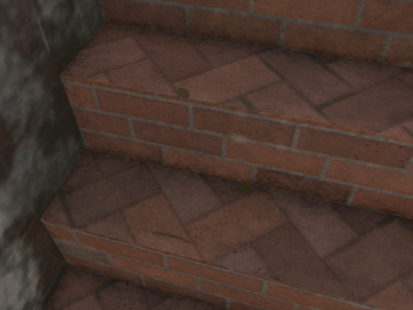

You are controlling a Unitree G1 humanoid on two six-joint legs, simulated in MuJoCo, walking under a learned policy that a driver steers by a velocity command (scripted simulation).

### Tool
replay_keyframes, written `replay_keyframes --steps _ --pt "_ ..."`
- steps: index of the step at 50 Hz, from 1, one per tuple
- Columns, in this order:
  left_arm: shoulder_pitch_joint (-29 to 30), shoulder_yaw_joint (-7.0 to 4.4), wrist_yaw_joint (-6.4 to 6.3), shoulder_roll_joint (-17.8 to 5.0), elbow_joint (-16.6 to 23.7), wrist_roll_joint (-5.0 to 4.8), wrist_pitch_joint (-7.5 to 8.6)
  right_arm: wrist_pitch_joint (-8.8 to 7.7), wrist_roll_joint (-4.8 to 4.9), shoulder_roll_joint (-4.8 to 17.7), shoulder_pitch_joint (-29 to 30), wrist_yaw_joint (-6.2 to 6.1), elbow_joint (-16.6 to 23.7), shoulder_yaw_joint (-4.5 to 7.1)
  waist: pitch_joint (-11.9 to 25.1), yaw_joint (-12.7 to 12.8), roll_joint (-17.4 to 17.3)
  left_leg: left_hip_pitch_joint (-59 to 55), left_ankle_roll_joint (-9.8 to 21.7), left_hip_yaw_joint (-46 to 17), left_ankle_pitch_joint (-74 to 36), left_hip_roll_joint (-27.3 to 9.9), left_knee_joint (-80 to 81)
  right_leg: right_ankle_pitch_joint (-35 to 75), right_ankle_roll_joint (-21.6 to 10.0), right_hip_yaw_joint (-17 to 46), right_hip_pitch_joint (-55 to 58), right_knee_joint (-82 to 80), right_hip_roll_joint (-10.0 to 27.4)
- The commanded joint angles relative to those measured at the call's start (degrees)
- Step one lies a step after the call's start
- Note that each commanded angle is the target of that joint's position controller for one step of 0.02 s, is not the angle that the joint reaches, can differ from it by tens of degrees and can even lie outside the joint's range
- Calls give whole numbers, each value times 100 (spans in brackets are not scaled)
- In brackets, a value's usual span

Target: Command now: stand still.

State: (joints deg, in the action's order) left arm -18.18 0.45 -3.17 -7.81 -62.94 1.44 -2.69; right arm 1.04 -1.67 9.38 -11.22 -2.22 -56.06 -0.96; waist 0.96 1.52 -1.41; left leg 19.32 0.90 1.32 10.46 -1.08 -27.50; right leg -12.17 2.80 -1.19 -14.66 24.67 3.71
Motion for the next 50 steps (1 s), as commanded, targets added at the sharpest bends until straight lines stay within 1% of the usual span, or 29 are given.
replay_keyframes --steps 1,8,9,13,14,15,17,18,20,22,24,27,30,32,34,35,37,38,39,40,42,43,44,45,46,47,48,49,50 --pt "-364 -51 -14 -429 36 7 21 -27 5 264 -189 43 100 -15 -72 -22 -8 -55 351 -412 452 -320 689 75 -535 64 -107 -444 9" --pt "-320 -35 -15 -427 -1 16 33 -32 15 329 -279 31 -18 -27 -84 -27 1 62 324 -384 525 -322 663 2 -576 76 -99 -489 -12" --pt "-314 -64 -31 -464 -37 -8 29 -22 7 456 -202 34 40 9 -46 7 -36 83 359 -405 628 -268 612 -45 -605 31 -86 -376 -20" --pt "-283 -48 -42 -412 -57 -1 28 -18 14 412 -202 27 42 -10 -61 1 3 199 390 -421 732 -294 574 -87 -640 43 -183 -336 -28" --pt "-276 -11 -29 -288 -100 -22 78 0 44 389 -161 -2 48 -15 -39 -46 35 119 385 -429 740 -307 583 -138 -603 1 -261 -324 -14" --pt "-276 -10 -14 -306 -121 -37 113 15 42 408 -174 -20 44 -16 -38 -47 48 103 388 -444 756 -310 573 -144 -592 1 -285 -326 -20" --pt "-168 -148 2 -794 -18 -75 145 60 76 759 -373 -86 -26 116 -18 -88 37 208 618 -507 2077 -276 463 -1322 -746 -47 -568 -38 -131" --pt "-64 -150 4 -803 89 -77 163 60 72 852 -296 -108 19 145 -145 -72 -67 419 721 -629 2495 -339 460 -1731 -823 49 -816 3 -101" --pt "67 -100 24 -697 297 -46 240 3 63 777 -44 -127 191 124 -253 -17 -45 716 806 -692 2399 -376 305 -1761 -929 218 -1123 128 -71" --pt "-24 -52 -4 -652 425 -24 294 -122 103 637 235 -88 398 80 -133 82 150 1104 744 -552 1983 -286 -47 -1781 -1105 534 -952 90 46" --pt "-60 -75 -76 -848 524 -48 263 -259 147 497 92 11 434 35 43 29 421 1327 667 -322 1853 -101 -510 -2058 -1292 930 -804 -6 205" --pt "156 -118 -83 -1091 725 -68 239 -384 110 355 -44 102 433 -41 235 -100 615 1399 619 -41 1413 87 -1077 -2137 -1487 1283 -689 -56 459" --pt "533 -101 12 -1094 950 -44 245 -400 113 425 -116 125 409 -86 245 -166 449 1073 758 -169 1434 17 -952 -1655 -1450 1084 -924 203 386" --pt "510 -15 104 -906 967 -72 338 -410 121 700 -292 198 360 -28 291 -165 -44 676 990 -662 1470 -148 -515 -1019 -1364 601 -1067 685 31" --pt "390 94 204 -662 929 -91 391 -416 121 1009 -645 213 127 110 447 -195 -760 40 1302 -1397 1160 -574 246 -202 -1194 -50 -1121 1732 -402" --pt "296 138 269 -585 863 -25 411 -336 91 1240 -651 231 122 215 544 -139 -1035 -139 1467 -1621 538 -745 604 221 -1163 -244 -977 1981 -450" --pt "293 186 375 -597 749 57 504 -185 -14 1272 -518 227 131 296 576 -127 -530 -449 1563 -1652 -545 -857 721 289 -1069 -402 -1016 2280 -500" --pt "504 196 380 -670 771 54 535 -157 -38 1274 -613 233 86 341 637 -258 -299 -461 1467 -1484 -1687 -753 646 421 -1034 -500 -635 2168 -492" --pt "465 189 374 -691 758 32 532 -146 -50 1268 -486 257 75 362 772 -163 -183 -560 1393 -1159 -2977 -613 412 625 -1038 -510 -237 1873 -475" --pt "162 173 377 -660 712 34 510 -185 -33 1313 -197 277 90 380 845 153 -149 -551 1314 -783 -3781 -480 98 307 -1096 -482 47 1475 -493" --pt "-272 44 325 -1004 568 51 474 -351 -51 1037 120 349 164 335 1105 352 650 -82 1004 22 -4868 -8 -1230 2386 -1305 -158 791 1245 -285" --pt "-827 -35 231 -1134 408 67 392 -467 -30 829 423 418 196 267 1064 670 999 1014 762 321 -4193 239 -2209 3103 -1537 311 1533 878 67" --pt "-1612 -116 91 -1399 176 85 272 -601 27 461 934 487 328 135 908 1030 1698 2392 391 694 -2000 579 -3742 3699 -1967 1152 2322 120 761" --pt "-1579 -89 6 -1391 220 216 221 -647 218 203 1258 519 384 90 517 1047 2071 3459 7 411 1424 724 -6842 4617 -2481 1939 2242 -396 1659" --pt "-878 41 -77 -1098 443 312 296 -672 361 -167 1376 493 799 -2 -144 629 1823 4971 -66 -836 2497 613 -9835 5402 -2341 1674 2128 -117 1847" --pt "-632 -63 -172 -1275 528 174 381 -659 465 -271 909 432 1189 -103 -128 176 1676 6051 -76 -1659 3056 182 -10330 3939 -2109 1864 2516 -351 2152" --pt "-584 -91 -133 -1177 421 3 437 -699 444 -155 935 438 1581 -201 -244 7 981 6704 -2 -1748 3142 -140 -10111 2576 -1760 1825 2605 -766 2306" --pt "-451 -109 -95 -1102 360 -5 461 -684 378 -199 1350 405 2005 -320 -527 -72 685 7204 15 -1560 3178 -236 -10400 2208 -1478 1600 2514 -1093 2247" --pt "-262 -165 -51 -1179 487 85 447 -653 336 -262 1448 370 2254 -452 -646 -135 427 7249 -21 -1240 3095 -313 -10758 1847 -1346 1486 2129 -1393 2160"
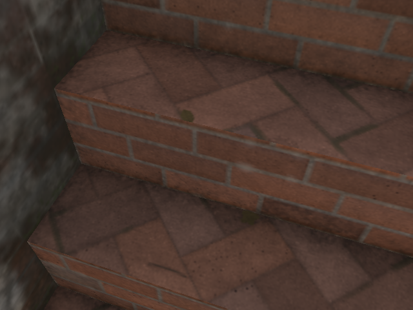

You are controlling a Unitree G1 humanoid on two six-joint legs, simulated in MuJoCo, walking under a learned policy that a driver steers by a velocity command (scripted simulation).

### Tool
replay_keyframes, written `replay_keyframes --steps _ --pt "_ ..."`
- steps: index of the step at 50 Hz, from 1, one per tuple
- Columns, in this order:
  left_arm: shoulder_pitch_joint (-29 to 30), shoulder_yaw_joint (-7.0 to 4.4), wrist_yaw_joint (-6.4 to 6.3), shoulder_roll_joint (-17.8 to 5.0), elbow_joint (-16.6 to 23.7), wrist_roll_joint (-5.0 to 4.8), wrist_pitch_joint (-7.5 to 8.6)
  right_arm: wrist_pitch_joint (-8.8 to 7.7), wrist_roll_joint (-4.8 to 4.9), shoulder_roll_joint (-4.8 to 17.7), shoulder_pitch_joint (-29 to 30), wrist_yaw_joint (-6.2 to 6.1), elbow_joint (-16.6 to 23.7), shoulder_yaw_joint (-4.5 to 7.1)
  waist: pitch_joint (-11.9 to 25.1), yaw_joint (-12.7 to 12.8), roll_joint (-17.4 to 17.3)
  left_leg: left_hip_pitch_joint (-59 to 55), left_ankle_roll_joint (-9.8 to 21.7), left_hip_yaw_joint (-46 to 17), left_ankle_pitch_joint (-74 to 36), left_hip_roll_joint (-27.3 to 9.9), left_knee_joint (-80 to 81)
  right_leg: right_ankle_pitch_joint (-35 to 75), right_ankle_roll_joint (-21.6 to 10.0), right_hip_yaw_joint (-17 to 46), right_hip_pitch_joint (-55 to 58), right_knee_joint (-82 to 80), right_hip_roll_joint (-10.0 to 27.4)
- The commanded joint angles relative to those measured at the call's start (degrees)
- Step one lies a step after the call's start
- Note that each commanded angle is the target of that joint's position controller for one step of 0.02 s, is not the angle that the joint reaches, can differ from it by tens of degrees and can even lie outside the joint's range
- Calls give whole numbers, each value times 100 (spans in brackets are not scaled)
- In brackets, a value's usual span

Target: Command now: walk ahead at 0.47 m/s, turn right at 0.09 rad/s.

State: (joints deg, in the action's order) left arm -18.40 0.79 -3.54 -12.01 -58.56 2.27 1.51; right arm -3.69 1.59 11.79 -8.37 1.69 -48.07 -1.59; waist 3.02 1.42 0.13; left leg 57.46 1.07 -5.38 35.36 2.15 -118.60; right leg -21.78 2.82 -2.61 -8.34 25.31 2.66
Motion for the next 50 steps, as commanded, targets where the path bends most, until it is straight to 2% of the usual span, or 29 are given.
replay_keyframes --steps 1,3,5,6,7,8,9,10,11,12,13,14,16,17,24,26,28,32,33,35,36,37,38,39,40,43,45,48,50 --pt "106 -171 39 -709 145 0 62 -217 -43 -356 1306 7 1746 -449 -988 -229 119 3236 -58 -341 436 -728 -1557 2665 -1331 1390 857 -1788 2103" --pt "488 -256 46 -826 372 -73 174 -171 -43 -334 1440 11 2165 -528 -1087 -486 72 2506 -119 198 -214 -1112 -653 2792 -1204 662 -187 -2288 1614" --pt "211 -274 35 -791 374 -445 157 -134 -317 -549 1870 76 2616 -751 -711 -479 -351 -265 104 961 -1785 -1357 2349 2984 -1241 227 -1966 -3126 1059" --pt "-310 -405 21 -1315 353 -630 130 -94 -330 -305 1923 114 2661 -708 21 -424 -273 -2352 190 2068 -1152 -626 3889 4625 -1435 205 -2139 -3024 656" --pt "-1187 -522 83 -1667 71 -629 95 -69 -230 -244 1581 -13 2488 -538 1194 -567 603 -3823 372 1558 32 -264 4264 7302 -1472 586 -1250 -1978 940" --pt "-1453 -593 154 -1792 -35 -357 62 50 -141 477 100 -78 1909 -61 2256 -1032 546 -4470 491 1669 -217 188 4686 9680 -1482 427 48 -918 1017" --pt "-1287 -598 204 -1499 98 -382 57 47 -228 725 -768 -195 1512 116 2569 -1242 135 -5272 988 -448 610 -594 5499 9388 -1207 567 -968 907 698" --pt "-628 -622 315 -1496 393 -284 88 123 -532 1343 -2055 -382 1072 353 3045 -1695 -1119 -5896 1274 -3021 2445 -1452 7581 7028 -1185 773 -1668 2780 65" --pt "-108 -542 550 -837 491 -120 111 121 -744 1656 -2369 -431 448 399 3103 -1294 -2753 -5517 1354 -4620 2101 -2095 8798 2908 -1179 1160 -2470 5759 -536" --pt "602 -396 706 -454 1000 -193 204 101 -690 1282 -1834 -371 337 256 2613 -1034 -2378 -4688 930 -4413 1828 -2124 9091 2261 -1145 1778 -3161 7793 -734" --pt "1440 -274 658 71 1653 -233 213 80 -499 910 -899 -363 317 200 1415 -679 -1870 -3761 721 -3439 1934 -2243 8653 2139 -1141 1626 -4176 8717 -748" --pt "1676 -70 597 427 1911 -180 119 121 -494 497 -276 -392 244 128 293 -353 -984 -2782 565 -2566 926 -2225 8407 1921 -1112 1543 -4706 9340 -662" --pt "1095 42 533 376 2055 -158 -72 98 -570 -315 430 -376 -7 -16 -392 351 -409 -1970 275 -1217 -141 -2272 8286 1836 -1057 1284 -4941 10178 -517" --pt "488 24 480 224 1884 -206 -159 74 -578 -352 465 -356 -48 -23 -377 593 -238 -1868 285 -803 -582 -2402 8362 2024 -986 1135 -4848 10326 -528" --pt "359 -154 -128 -199 2015 -77 -539 162 -679 368 510 -418 316 62 -557 888 -190 -2259 442 1240 -1948 -2441 9746 2695 -298 566 -5073 10843 -605" --pt "603 -216 -51 -376 2120 -80 -380 48 -683 652 289 -342 302 108 -115 790 -34 -3091 591 1498 -1869 -2301 9916 2857 -426 338 -5048 10207 -428" --pt "715 -273 84 -439 2209 -229 -237 6 -477 890 100 -434 332 205 -12 738 -427 -3895 568 1771 -1765 -2159 10261 2639 -406 210 -4823 8695 -204" --pt "380 -336 224 -294 2016 -298 -263 149 -444 1311 737 -483 638 368 33 949 -769 -3784 807 2356 -2319 -2030 10436 1850 -626 -616 -2147 4252 69" --pt "-105 -345 234 -232 1898 -135 -301 156 -371 1291 944 -447 696 351 144 1035 -1047 -4214 1039 2122 -3143 -2334 10232 1288 -827 -591 -1917 3886 91" --pt "-1384 -573 365 -318 1576 -132 -260 159 -10 936 1456 -336 895 279 219 1404 -1192 -4979 991 2085 -4330 -2106 8519 1234 -1270 -440 -1212 1210 170" --pt "-1441 -652 471 -372 1439 -103 -205 179 158 604 1298 -299 982 190 129 1286 -627 -5178 828 2182 -4698 -1805 7069 1408 -1339 -581 -987 -447 -148" --pt "-1300 -716 615 -551 1249 12 -103 171 180 207 1371 -298 1311 98 -521 904 262 -3416 725 1930 -2812 -1546 5324 2614 -1201 225 -612 -100 -269" --pt "-1204 -702 629 -833 1257 -81 1 60 -27 -125 995 -318 1640 51 -648 61 1121 -1107 205 1491 -1005 -595 3320 5765 -1183 2170 86 756 67" --pt "-1241 -666 566 -1019 1500 113 76 -87 -15 -178 593 -270 1507 57 97 -31 1359 -50 -139 572 -1329 -199 1467 3770 -1693 4286 525 -67 663" --pt "-1101 -653 486 -1095 1606 164 47 -172 -30 -145 1028 -179 1628 21 493 181 1221 369 -143 -11 -2028 -285 589 412 -2150 5099 461 -804 996" --pt "-409 -445 375 -569 1738 -9 142 -253 -259 -216 1623 -147 1895 -153 -570 -59 -88 911 -38 28 -2914 -429 -209 -1511 -2228 4710 -1145 -1063 984" --pt "-693 -362 281 -338 1620 64 218 -247 -262 -13 1352 -206 1801 -58 -7 -23 -42 1033 52 200 -3287 -295 -915 -862 -2122 4024 -663 -710 822" --pt "-1897 -328 223 -193 1246 95 259 -359 -211 -478 2147 -243 2096 -201 -249 463 197 2944 169 354 -2659 -273 -2365 340 -2058 3612 827 -523 945" --pt "-2151 -219 186 37 1085 93 132 -340 -162 -807 2170 -63 2232 -345 -298 409 371 3746 144 416 -1873 -282 -3508 942 -2015 3347 1115 -485 1073"
Over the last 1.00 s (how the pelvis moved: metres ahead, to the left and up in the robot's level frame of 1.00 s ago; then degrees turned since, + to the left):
0.09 -0.01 -0.01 2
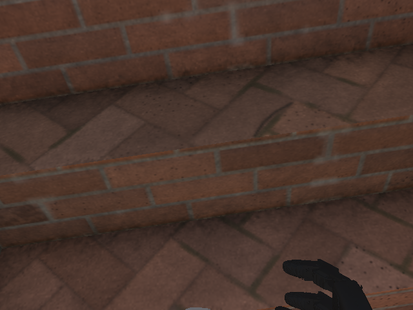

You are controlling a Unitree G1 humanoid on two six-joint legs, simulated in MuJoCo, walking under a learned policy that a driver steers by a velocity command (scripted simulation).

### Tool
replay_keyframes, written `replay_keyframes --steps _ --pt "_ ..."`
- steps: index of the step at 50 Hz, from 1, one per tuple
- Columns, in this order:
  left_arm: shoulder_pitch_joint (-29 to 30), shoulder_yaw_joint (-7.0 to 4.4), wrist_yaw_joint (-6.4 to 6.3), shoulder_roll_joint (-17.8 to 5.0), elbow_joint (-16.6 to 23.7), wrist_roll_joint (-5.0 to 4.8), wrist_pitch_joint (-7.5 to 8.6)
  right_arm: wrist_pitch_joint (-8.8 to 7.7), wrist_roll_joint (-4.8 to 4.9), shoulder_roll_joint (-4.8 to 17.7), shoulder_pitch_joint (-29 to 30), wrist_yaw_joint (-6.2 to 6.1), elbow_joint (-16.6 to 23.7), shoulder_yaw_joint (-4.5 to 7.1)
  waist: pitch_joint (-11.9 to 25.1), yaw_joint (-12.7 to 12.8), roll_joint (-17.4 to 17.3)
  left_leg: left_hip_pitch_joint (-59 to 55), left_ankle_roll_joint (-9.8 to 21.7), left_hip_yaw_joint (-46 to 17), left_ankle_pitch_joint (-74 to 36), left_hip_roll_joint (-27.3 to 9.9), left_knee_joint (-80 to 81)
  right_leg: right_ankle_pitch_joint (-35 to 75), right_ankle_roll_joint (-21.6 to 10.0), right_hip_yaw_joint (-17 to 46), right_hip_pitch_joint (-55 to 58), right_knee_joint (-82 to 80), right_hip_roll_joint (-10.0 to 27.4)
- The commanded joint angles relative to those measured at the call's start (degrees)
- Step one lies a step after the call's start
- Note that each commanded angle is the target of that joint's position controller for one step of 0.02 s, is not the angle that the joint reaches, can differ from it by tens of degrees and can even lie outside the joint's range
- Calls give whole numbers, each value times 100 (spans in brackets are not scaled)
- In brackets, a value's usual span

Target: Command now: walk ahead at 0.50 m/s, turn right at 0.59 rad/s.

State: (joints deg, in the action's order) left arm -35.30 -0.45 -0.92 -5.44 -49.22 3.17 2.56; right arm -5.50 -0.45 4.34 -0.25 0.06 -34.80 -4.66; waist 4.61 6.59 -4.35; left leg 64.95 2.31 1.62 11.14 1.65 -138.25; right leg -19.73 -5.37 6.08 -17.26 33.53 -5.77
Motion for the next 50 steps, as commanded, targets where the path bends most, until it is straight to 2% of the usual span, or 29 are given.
replay_keyframes --steps 1,5,9,11,12,13,14,15,16,17,19,20,22,23,24,25,26,27,28,30,32,33,34,36,42,44,46,47,50 --pt "-1714 -71 -102 -128 -99 -192 -45 -243 -244 -187 2114 86 994 -51 -220 630 405 3099 -17 196 698 -242 -670 2201 -1079 2656 3090 -982 1412" --pt "-785 -187 -439 -619 189 -311 -125 -252 -173 -40 1378 303 890 -42 1283 4 1010 1512 -75 40 753 -204 2048 3402 -740 2462 4038 -1013 1476" --pt "596 -320 -477 -942 526 -201 -264 0 -252 -125 1386 173 1069 -28 1097 -658 1749 -1745 176 80 1562 28 5199 4786 -946 1935 1235 -1611 1486" --pt "1157 -397 -336 -1172 652 -254 -250 -12 -137 928 937 -10 1104 458 1068 -1113 1740 -3605 282 88 2756 397 8305 9512 -547 1433 1733 -387 1084" --pt "1710 -495 -331 -1457 845 -236 -140 78 5 1328 -212 -143 820 709 1144 -1678 1881 -4513 525 -1055 2567 -100 10263 10114 -445 1845 1760 795 1411" --pt "2689 -447 -274 -1422 1359 -235 -23 122 65 1788 -1402 -94 134 924 1229 -2001 915 -5426 505 -416 -1476 -495 12895 8412 133 1115 2015 2553 861" --pt "2467 -342 -71 -828 1646 -241 100 255 185 1424 -1625 -83 -768 904 329 -1255 -514 -6547 388 -256 -4135 -1093 13936 1738 510 298 -342 4737 -59" --pt "659 -567 -97 -964 1174 -749 2 103 -272 829 449 -86 -703 654 -331 345 -2448 -7904 651 -1328 -5392 -1920 11804 -2218 894 653 -4336 8870 -395" --pt "1397 -164 -39 -398 1349 -618 119 220 -220 262 -185 -94 -1144 461 -944 -174 -1920 -7695 326 -92 -6036 -1555 12635 -2995 477 393 -5822 10610 -370" --pt "1456 -121 -4 -539 1667 -819 200 94 -538 291 -261 -71 -1333 526 -1317 185 -1603 -8098 344 181 -8328 -1844 11814 -3821 412 27 -6683 10626 -409" --pt "2380 139 137 -483 2137 -768 463 46 -625 1076 -401 -118 -1366 842 -879 11 -290 -8818 376 181 -7976 -1942 11401 -3658 315 -141 -7713 9134 392" --pt "2644 296 184 -268 2198 -668 438 67 -496 1471 -633 -233 -1426 957 -553 -193 55 -8471 442 172 -7349 -2157 11676 -3213 351 -296 -7594 9786 590" --pt "2479 399 300 -509 2605 -350 345 157 -18 2345 788 -379 -975 1087 -379 654 490 -6608 193 882 -6314 -1573 12392 -1982 587 -788 -5959 7182 1094" --pt "2076 395 378 -653 2584 -207 286 261 42 2627 1443 -449 -615 1131 356 1030 606 -4738 289 1267 -6927 -1114 12687 -421 448 -1160 -2849 5430 973" --pt "1675 223 403 -1063 2326 -181 221 346 152 2954 134 -371 -695 1211 1786 796 142 -4752 1063 443 -8505 -1404 12122 -573 362 -1545 -208 4450 242" --pt "1106 -74 317 -1632 1836 -261 52 290 138 2823 -45 -255 -672 1169 2195 761 174 -4928 1424 305 -10365 -1788 11545 -770 278 -1952 852 4731 -205" --pt "710 -243 333 -1947 1751 -121 -57 208 320 2648 -512 -178 -898 1036 2439 974 24 -5931 1444 137 -11127 -1997 10033 -1457 -201 -982 689 3312 -346" --pt "418 -439 234 -2531 1596 17 -73 202 487 2365 -643 -143 -664 934 2327 876 1517 -5374 882 -53 -8354 -1155 7950 -1494 -1091 1313 662 1629 328" --pt "275 -383 108 -2682 1164 58 -201 122 231 1796 -979 147 -857 808 2605 201 3608 -4564 587 -496 -1244 83 6319 -855 -1495 4084 1198 -285 1202" --pt "-104 -13 151 -1514 822 -132 23 60 38 1365 -308 651 -512 623 1730 43 2567 -4129 505 -693 212 498 4374 -1964 -627 2767 -99 27 658" --pt "1496 250 82 -506 901 -222 272 190 -191 1046 158 750 128 616 506 -980 1446 -3035 404 -200 846 486 2686 196 -303 1246 -1274 1412 533" --pt "2217 337 28 -221 1037 -247 382 356 -56 1064 -512 709 -58 631 497 -1443 942 -3066 321 62 663 599 1998 510 -294 1111 -1847 1866 563" --pt "2205 356 4 -231 1075 -307 409 438 -25 1085 -461 634 37 587 168 -1333 655 -3075 260 115 568 558 1749 399 -259 910 -2304 1726 700" --pt "2304 379 31 -563 1200 -87 440 511 -82 869 -691 431 385 428 -29 -1542 584 -3164 197 152 159 445 2113 -7 -407 1177 -2844 1416 860" --pt "2666 342 -226 -684 1801 101 445 769 -175 1217 -1755 -26 178 597 -300 -1511 496 -3873 -89 383 -248 357 3763 -691 -416 1067 -3685 1499 1093" --pt "3198 366 -176 -679 2095 110 412 837 -242 1301 -2382 -100 5 605 -243 -1656 657 -4553 45 448 -240 231 5336 -565 -88 693 -4096 1987 898" --pt "4361 453 -141 -435 2569 -100 339 893 -512 1100 -2999 -83 -436 513 -715 -1909 509 -5149 352 749 -1186 -59 8836 -757 484 -204 -4697 3214 496" --pt "4468 552 -141 -170 2699 -270 263 863 -562 840 -3047 4 -817 429 -940 -1724 259 -5317 461 1026 -2290 -150 10529 -1533 558 -777 -4847 4111 282" --pt "3455 842 -71 523 3212 -449 153 441 -109 334 -2588 315 -1708 193 -441 -383 -122 -4901 798 545 -2687 -653 12974 -1880 68 -741 -3866 6944 330"
Over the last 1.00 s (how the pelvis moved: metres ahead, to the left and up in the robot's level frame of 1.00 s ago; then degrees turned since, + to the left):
0.20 -0.01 0.24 -29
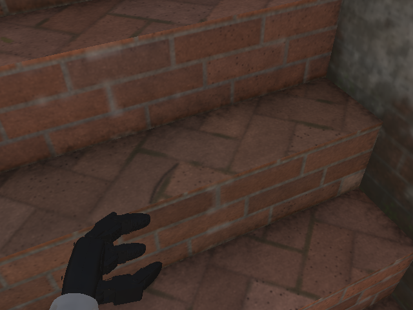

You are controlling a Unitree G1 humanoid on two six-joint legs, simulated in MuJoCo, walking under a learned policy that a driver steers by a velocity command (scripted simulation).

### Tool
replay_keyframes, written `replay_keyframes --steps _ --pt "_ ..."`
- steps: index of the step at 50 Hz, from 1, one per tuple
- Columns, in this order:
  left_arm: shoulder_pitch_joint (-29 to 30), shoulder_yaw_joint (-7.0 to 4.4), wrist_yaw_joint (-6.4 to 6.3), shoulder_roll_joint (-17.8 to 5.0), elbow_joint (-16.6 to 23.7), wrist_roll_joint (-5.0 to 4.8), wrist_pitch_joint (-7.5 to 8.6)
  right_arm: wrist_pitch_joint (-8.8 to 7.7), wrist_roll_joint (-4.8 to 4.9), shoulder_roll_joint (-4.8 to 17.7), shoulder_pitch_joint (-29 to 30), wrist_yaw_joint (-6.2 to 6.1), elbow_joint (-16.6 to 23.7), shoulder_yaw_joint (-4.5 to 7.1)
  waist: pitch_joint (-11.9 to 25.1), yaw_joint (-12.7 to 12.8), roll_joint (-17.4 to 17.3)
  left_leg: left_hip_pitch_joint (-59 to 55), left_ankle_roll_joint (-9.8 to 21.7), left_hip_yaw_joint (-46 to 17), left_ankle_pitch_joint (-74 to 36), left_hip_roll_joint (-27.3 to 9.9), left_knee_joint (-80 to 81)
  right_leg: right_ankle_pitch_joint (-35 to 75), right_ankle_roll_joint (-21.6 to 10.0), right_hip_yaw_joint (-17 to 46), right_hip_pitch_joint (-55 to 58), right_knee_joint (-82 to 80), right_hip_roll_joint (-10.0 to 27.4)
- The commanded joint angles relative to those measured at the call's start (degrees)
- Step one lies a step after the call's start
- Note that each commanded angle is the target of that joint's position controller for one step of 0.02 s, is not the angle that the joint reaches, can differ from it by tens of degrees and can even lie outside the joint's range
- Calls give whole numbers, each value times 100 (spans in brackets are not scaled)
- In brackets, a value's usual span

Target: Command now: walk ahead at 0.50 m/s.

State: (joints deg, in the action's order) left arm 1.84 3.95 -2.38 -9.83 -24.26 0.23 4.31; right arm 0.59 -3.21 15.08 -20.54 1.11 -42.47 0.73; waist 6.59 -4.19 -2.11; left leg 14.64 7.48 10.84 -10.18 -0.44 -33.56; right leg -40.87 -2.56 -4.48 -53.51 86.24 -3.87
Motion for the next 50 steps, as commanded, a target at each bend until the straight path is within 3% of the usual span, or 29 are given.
replay_keyframes --steps 1,2,3,5,7,8,10,11,12,13,15,16,17,18,19,21,25,29,32,34,35,36,37,38,40,42,43,45,50 --pt "-353 336 180 1214 1115 -276 3 -288 -70 18 87 145 -865 -271 -13 1456 -689 -251 47 -1404 -3167 -1155 1084 284 -72 802 -729 3589 287" --pt "-1440 336 193 453 1135 -152 99 -424 163 1811 1064 -126 -524 296 290 2249 -1277 -413 217 -2246 -2572 -1922 1899 257 -120 1356 -517 1825 1000" --pt "132 233 447 -100 774 41 330 -342 168 1060 156 -252 -513 289 -103 631 696 -1430 47 -1677 -4687 -1419 1639 649 191 20 -1334 1498 311" --pt "2048 475 580 617 1216 124 389 -106 263 630 -1404 -505 -976 173 191 -144 1384 -2794 207 -1762 -4634 -1586 1635 288 468 -552 -2453 979 619" --pt "2175 589 561 802 1487 10 106 36 490 1060 -1189 -683 -843 294 946 100 953 -2639 375 -2292 -3845 -2055 2150 762 362 -126 -1589 444 1054" --pt "1848 505 531 490 1430 17 1 95 619 1271 -877 -659 -682 330 1269 297 898 -2398 491 -2074 -3979 -2046 2264 463 289 -120 -597 -42 1019" --pt "1904 356 429 416 1197 -199 -122 140 526 994 -1060 -639 -745 161 1379 288 1216 -1937 194 -1188 -4414 -1498 2258 734 140 -735 999 -858 636" --pt "1189 375 324 622 971 -274 -259 75 480 1188 -941 -568 -801 197 1443 714 609 -1666 314 -1314 -2836 -1635 2255 913 110 -469 1364 -1102 758" --pt "1098 293 258 585 656 -285 -321 24 397 834 -1398 -497 -894 102 1534 358 628 -1438 283 -1280 -2647 -1586 2151 1140 2 -254 1399 -144 610" --pt "988 273 198 620 529 -341 -385 7 303 946 -1614 -436 -895 118 1138 340 -56 -1731 528 -1580 -1114 -1690 2323 946 22 -42 505 296 593" --pt "1294 297 96 939 392 -544 -382 207 92 737 -1774 -290 -760 64 -856 -63 -772 -2784 980 -2177 3171 -1651 2533 74 367 316 -3786 2630 516" --pt "933 199 121 984 268 -704 -272 316 -98 433 -1005 -168 -444 -87 -1241 242 -844 -2770 729 -1751 1791 -1455 1598 121 617 753 -4911 4637 111" --pt "-403 168 48 726 132 -549 -217 195 237 1319 -537 -315 -174 226 -943 969 -1657 -2589 754 -2544 3931 -2390 1875 475 733 1694 -4823 4395 926" --pt "-860 -68 66 135 -366 -514 -177 74 207 1160 -213 -352 176 259 -734 673 -334 -2516 715 -2268 3812 -2196 1944 2076 879 1649 -4176 3989 753" --pt "-263 -190 86 45 -542 -361 -195 77 106 762 -489 -315 213 176 -775 222 134 -2088 709 -2081 3522 -1830 1874 2761 1021 1163 -3671 3611 515" --pt "70 -173 34 287 -675 -186 -257 65 -40 544 -776 -281 291 72 -857 -111 -205 -1133 879 -2201 3910 -1873 2041 3398 1168 691 -2827 3484 480" --pt "-99 -350 -32 118 -1059 -381 -335 59 -278 620 -717 -265 353 101 -1594 -158 -1070 -524 749 -1619 3455 -1928 2485 3753 1103 546 -1701 2324 766" --pt "-514 -303 160 -27 -1182 -136 -488 150 142 860 425 -341 302 270 -1173 489 -1186 265 158 -442 2163 -1562 2989 3261 622 -61 1745 -1265 1291" --pt "-1580 -552 378 -403 -1270 100 -345 223 183 1065 608 -371 212 307 -691 1079 -1211 -1189 74 -877 -266 -1532 1989 3428 319 71 2961 -3995 1127" --pt "-2096 -711 400 -919 -1651 273 -178 243 219 716 305 -270 168 204 -969 905 -367 -1497 -365 -982 261 -1000 319 4745 335 332 3334 -6653 921" --pt "-2291 -769 396 -1433 -1774 203 -150 154 -40 31 50 -194 263 25 -419 380 1596 -32 -630 -1008 2877 -408 -1217 10650 593 883 4868 -5163 1651" --pt "-3033 -734 327 -1504 -2038 136 -209 18 116 -412 -500 -38 54 -25 989 255 2822 931 -1048 -1769 4037 65 -2783 14053 527 1360 6217 -4774 2202" --pt "-3077 -751 299 -1591 -1859 301 -230 -38 448 -482 -752 45 -225 17 1782 331 2850 1140 -1369 -2001 4154 257 -4521 12896 57 2108 5964 -5298 2760" --pt "-2660 -727 340 -1426 -1646 442 -198 71 630 -506 -194 -5 -124 67 1559 422 2325 1342 -1451 -2269 4081 133 -5335 8650 -644 2452 4938 -5899 2951" --pt "-1577 -506 168 -960 -1718 428 -284 457 400 -587 840 -202 259 27 81 30 1862 2132 -1393 -2430 3147 -144 -6159 4612 -650 1703 3572 -6213 2403" --pt "-1406 -392 -27 -674 -1731 366 -343 449 323 -346 767 -320 194 129 -532 15 1420 2359 -1257 -1829 2079 -176 -6806 1903 -630 1286 2814 -6695 2324" --pt "-1879 -502 -113 -925 -1894 214 -294 397 300 -131 734 -412 152 137 -779 212 1301 2932 -1123 -1415 1678 36 -7256 1257 -670 1320 2975 -6853 2434" --pt "-2231 -605 -201 -1127 -1896 404 -249 273 346 -187 1188 -463 345 126 -735 498 1284 3779 -919 -1499 1326 67 -8258 854 -623 1629 3403 -7048 2789" --pt "-2403 -707 -354 -855 -1975 379 -169 47 156 -597 1550 -338 783 -63 -653 426 631 5629 -626 -2048 1260 54 -9322 1574 -543 1139 4350 -7179 3038"
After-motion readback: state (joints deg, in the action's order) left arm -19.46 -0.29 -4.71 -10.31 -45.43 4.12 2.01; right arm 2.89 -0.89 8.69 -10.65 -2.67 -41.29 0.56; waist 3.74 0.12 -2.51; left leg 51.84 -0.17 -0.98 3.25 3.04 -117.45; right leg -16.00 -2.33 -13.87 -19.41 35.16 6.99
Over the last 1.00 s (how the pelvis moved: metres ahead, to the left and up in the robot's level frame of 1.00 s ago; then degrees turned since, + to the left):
0.04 -0.02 0.08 -9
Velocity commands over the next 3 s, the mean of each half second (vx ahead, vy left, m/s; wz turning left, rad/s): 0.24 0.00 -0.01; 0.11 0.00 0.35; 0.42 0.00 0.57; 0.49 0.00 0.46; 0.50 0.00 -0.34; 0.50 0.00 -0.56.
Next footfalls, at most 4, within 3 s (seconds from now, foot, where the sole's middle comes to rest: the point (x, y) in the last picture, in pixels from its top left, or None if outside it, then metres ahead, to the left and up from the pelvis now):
0.02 left None -0.10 0.06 -0.84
0.68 right None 0.11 -0.34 -0.85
1.50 left None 0.15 0.04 -0.60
1.98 right None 0.14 -0.03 -0.61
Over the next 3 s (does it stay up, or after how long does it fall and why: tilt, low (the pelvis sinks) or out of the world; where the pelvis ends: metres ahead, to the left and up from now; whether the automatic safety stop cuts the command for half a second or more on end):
stays up -0.07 0.14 0.08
